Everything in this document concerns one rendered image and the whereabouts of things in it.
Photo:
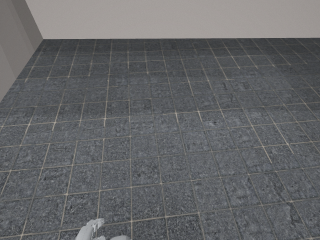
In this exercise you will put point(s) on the robot left hand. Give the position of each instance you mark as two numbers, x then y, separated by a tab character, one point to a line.
87	232

